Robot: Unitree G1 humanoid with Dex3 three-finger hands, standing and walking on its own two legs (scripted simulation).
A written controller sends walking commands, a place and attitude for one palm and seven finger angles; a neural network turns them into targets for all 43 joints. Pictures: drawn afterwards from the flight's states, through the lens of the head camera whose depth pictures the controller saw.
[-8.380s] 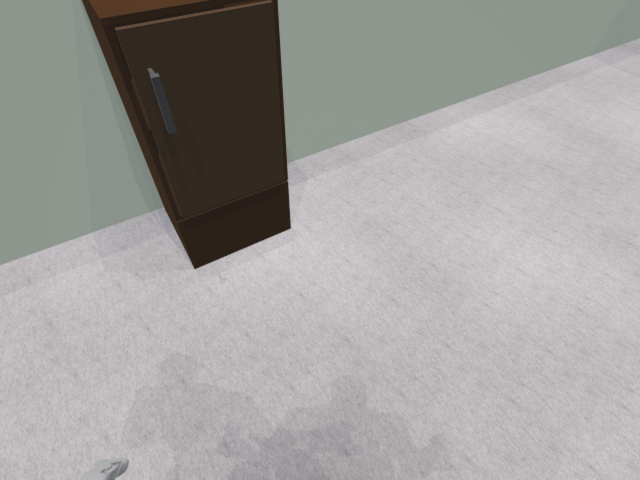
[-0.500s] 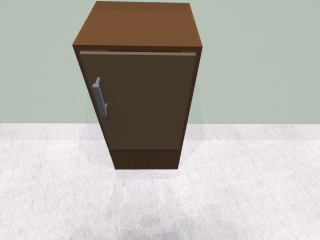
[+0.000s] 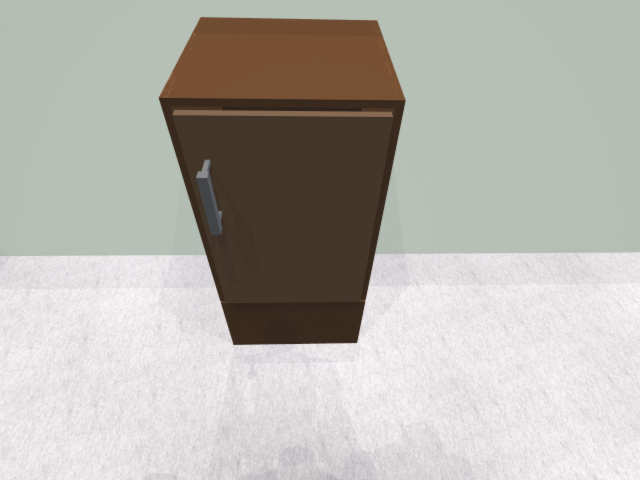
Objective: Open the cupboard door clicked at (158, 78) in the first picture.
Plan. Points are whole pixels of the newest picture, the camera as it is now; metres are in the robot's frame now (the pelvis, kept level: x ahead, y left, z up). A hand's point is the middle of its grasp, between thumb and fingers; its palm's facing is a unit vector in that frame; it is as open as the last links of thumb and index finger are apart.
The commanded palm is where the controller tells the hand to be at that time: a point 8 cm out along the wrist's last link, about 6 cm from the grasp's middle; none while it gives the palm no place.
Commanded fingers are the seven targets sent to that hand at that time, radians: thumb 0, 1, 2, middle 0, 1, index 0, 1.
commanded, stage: look again from close up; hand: left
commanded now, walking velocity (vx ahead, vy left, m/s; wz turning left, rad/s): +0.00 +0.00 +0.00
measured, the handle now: (211, 198) +0.62 +0.26 -0.05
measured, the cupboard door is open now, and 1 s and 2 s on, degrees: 0 0 0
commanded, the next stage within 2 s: shuffle to correct the standing spot in 0.56 s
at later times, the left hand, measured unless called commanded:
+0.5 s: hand out of the picture +0.04 +0.21 -0.17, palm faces +0.05 -0.97 -0.23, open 7.4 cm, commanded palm none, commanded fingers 0.00 0.90 0.90 -0.20 -0.30 -0.20 -0.30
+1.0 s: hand out of the picture +0.03 +0.19 -0.19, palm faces +0.15 -0.97 -0.17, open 7.4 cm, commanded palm none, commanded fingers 0.00 0.90 0.90 -0.20 -0.30 -0.20 -0.30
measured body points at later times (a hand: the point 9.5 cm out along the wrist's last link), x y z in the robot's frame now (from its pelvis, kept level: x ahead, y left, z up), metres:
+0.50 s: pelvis +0.02 +0.03 +0.00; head +0.02 +0.01 +0.44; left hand +0.04 +0.26 -0.15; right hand +0.02 -0.18 -0.17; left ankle -0.01 +0.13 -0.74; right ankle +0.04 -0.10 -0.74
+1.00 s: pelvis +0.06 +0.02 -0.02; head +0.08 +0.03 +0.43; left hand +0.02 +0.24 -0.18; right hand +0.06 -0.20 -0.17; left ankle +0.01 +0.12 -0.74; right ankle +0.04 -0.10 -0.74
